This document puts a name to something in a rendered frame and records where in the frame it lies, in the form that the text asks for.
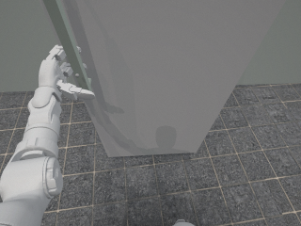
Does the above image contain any robot left hand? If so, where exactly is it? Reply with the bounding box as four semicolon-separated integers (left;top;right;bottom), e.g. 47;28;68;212
39;44;95;101

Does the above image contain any fridge door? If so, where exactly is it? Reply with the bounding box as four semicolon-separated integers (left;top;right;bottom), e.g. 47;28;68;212
39;0;286;157

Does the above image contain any handle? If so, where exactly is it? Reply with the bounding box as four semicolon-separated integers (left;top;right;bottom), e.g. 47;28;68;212
42;0;92;92

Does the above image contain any right robot shin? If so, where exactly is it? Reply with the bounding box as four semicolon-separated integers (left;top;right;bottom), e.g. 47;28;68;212
174;219;185;225

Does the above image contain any robot left forearm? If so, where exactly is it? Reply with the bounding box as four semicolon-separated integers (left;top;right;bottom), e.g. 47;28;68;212
0;87;62;200

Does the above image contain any robot left upper arm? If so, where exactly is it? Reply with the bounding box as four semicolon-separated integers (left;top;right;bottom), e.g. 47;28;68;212
0;156;64;226

